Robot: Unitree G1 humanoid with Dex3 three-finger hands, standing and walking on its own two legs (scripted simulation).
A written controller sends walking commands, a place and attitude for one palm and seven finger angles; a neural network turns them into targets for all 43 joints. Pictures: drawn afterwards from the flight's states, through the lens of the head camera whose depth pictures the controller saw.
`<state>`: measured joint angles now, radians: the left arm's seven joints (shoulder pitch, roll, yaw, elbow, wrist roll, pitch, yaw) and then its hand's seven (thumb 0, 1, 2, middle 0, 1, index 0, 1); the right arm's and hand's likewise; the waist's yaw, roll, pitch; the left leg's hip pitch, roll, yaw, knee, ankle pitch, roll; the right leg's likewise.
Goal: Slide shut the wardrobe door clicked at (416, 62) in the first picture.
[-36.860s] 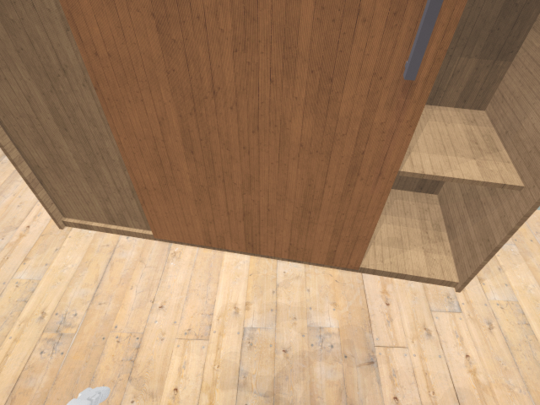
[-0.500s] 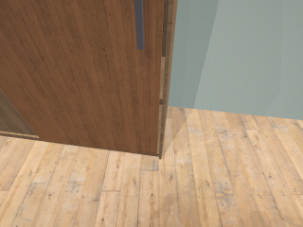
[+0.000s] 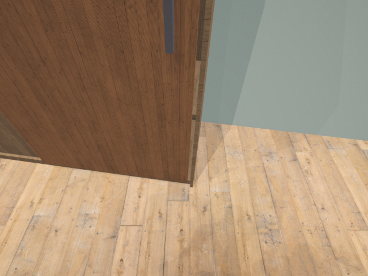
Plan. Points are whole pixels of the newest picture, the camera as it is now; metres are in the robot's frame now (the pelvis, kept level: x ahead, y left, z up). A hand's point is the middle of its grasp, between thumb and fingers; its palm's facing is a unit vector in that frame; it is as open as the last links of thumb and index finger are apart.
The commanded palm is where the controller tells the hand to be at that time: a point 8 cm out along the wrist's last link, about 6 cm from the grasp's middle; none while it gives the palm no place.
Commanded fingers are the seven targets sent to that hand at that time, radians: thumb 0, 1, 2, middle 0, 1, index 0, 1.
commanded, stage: look to check the result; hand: left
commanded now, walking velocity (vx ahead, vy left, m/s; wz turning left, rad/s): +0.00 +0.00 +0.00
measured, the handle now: (170, 4) +0.70 +0.07 +0.26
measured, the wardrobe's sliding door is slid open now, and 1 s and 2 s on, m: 0.01 0.01 0.01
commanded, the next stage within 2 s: stand and wait in 0.36 s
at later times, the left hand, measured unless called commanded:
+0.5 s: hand out of the picture +0.07 +0.19 -0.17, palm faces -0.01 -0.97 -0.23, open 7.4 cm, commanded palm none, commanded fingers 0.00 0.90 0.90 -0.20 -0.30 -0.20 -0.30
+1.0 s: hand out of the picture +0.10 +0.20 -0.17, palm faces -0.01 -0.97 -0.26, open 7.4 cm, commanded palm none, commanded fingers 0.00 0.90 0.90 -0.20 -0.30 -0.20 -0.30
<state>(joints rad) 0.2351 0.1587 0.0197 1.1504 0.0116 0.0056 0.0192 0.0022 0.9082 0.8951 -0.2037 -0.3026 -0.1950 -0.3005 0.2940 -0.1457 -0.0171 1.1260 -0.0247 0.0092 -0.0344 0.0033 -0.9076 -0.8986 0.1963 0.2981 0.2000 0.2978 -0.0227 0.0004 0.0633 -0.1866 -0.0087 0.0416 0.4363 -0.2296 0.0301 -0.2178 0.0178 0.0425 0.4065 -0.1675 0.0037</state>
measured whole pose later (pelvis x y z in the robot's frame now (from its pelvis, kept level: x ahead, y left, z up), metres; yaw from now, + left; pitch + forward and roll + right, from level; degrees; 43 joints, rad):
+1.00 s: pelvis +0.04 -0.01 +0.00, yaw +0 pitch -1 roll +0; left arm 0.13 0.25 0.02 1.14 0.01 -0.01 0.01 0.00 0.91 0.89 -0.20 -0.30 -0.20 -0.30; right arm 0.16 -0.25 -0.01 1.14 -0.02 0.00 -0.03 0.00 -0.91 -0.90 0.20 0.30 0.20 0.30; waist -0.02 0.01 0.06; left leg -0.09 0.01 0.04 0.35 -0.25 0.01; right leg -0.13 0.04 0.04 0.35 -0.20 -0.02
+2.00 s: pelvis +0.03 -0.01 +0.01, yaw +0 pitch -2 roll +0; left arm 0.13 0.27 0.02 1.15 0.01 -0.01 0.00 0.00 0.91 0.89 -0.21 -0.30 -0.20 -0.30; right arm 0.14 -0.27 -0.01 1.14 -0.02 0.00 -0.03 0.00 -0.91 -0.90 0.20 0.30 0.20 0.30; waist -0.02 0.00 0.07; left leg -0.08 0.01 0.04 0.33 -0.23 0.01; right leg -0.12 0.04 0.04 0.33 -0.18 -0.02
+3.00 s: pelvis +0.03 -0.01 +0.01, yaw +0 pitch -2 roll +0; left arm 0.11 0.29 0.02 1.14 0.01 -0.01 0.00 0.00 0.91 0.89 -0.21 -0.30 -0.20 -0.30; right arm 0.12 -0.29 -0.01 1.14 -0.02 -0.01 -0.02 0.00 -0.90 -0.90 0.20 0.30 0.20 0.30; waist -0.02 0.00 0.07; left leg -0.06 0.01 0.03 0.31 -0.21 0.00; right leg -0.11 0.03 0.04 0.31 -0.17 -0.02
